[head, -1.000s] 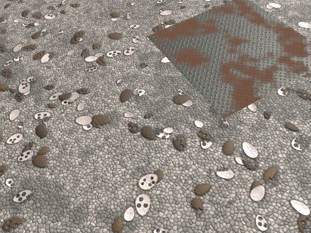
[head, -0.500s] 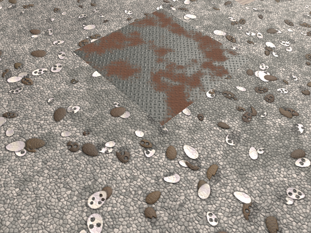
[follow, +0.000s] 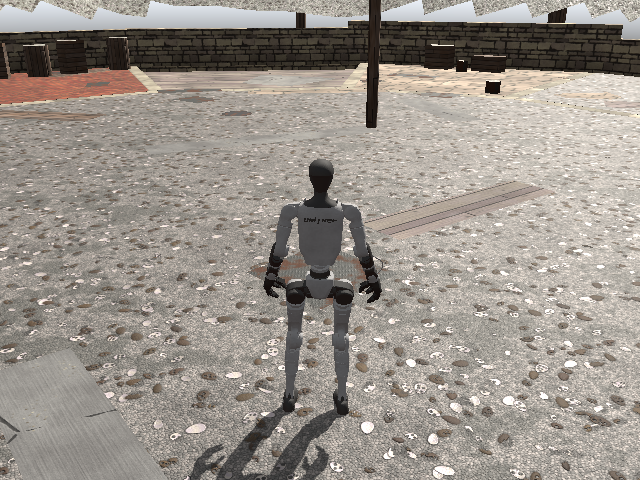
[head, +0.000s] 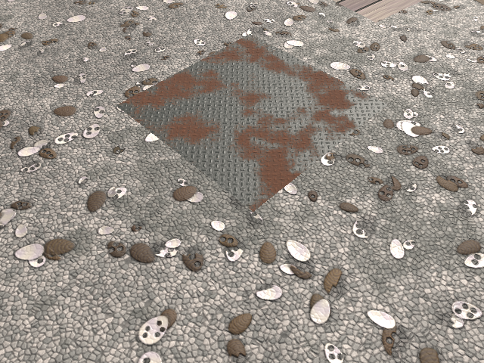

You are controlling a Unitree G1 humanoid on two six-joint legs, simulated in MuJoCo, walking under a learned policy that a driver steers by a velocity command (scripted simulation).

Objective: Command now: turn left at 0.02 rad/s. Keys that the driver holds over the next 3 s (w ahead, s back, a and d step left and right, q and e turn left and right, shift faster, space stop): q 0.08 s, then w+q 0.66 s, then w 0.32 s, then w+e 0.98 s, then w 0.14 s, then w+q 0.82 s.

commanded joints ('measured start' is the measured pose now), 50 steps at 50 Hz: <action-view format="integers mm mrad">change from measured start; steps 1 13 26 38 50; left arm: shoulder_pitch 0 3 -83 -385 -6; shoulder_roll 130 220 205 118 136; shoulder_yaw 33 82 77 50 63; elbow -42 -45 -113 -216 -57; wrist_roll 0 -35 -7 -25 -5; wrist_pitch -17 -51 -124 -131 -118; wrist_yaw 4 35 -17 -58 -37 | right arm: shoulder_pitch -2 -80 126 293 109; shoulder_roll -104 -91 -151 -161 -135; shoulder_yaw -22 -25 -36 -53 -38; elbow -21 -100 -126 -93 -183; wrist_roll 3 36 9 37 22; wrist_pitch -8 -44 -90 -58 -78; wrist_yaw -7 42 49 -12 16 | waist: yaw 4 40 -10 -76 30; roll -25 -108 85 88 -33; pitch -22 64 26 48 -39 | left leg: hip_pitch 14 -410 149 154 -447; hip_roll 7 86 179 129 50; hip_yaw -7 31 -352 -241 -72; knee -43 368 -322 -256 739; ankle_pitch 169 -183 -33 298 -76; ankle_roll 6 90 287 238 95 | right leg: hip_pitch -28 102 -569 -436 102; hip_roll -72 -332 -136 -19 -285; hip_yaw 68 181 20 -17 325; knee -121 -379 521 -46 -313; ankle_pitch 196 -142 105 446 137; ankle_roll -20 -171 -14 42 -231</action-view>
